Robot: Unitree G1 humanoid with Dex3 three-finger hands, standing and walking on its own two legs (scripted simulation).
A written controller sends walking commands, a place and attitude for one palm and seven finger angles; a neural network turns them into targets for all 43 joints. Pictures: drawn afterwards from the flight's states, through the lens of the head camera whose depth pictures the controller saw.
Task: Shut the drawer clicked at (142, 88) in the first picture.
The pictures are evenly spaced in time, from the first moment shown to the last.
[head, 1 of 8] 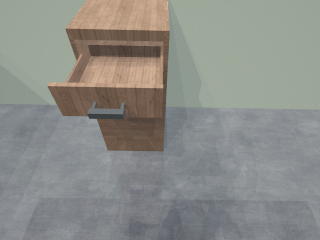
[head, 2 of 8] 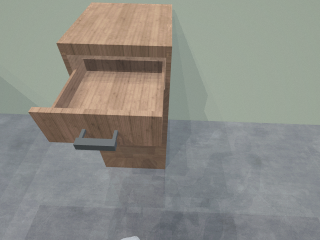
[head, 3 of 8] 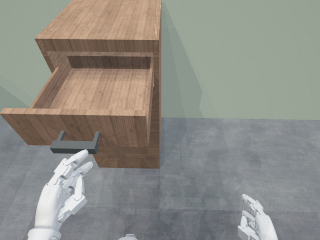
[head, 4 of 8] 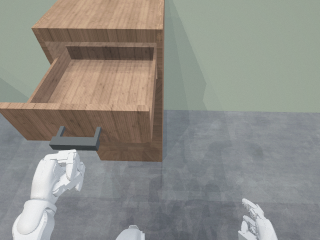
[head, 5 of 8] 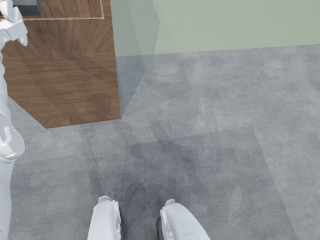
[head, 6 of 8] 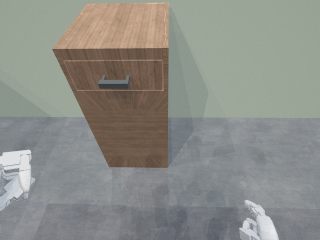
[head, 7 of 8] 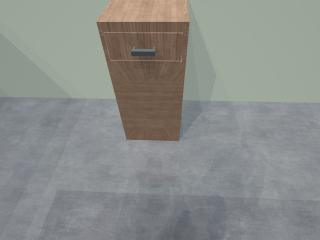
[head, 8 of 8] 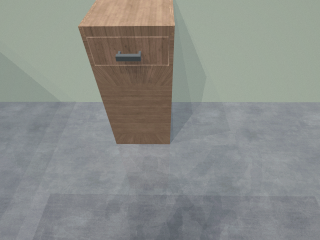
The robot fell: no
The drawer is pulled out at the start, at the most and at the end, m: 0.30 0.30 0.00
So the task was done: yes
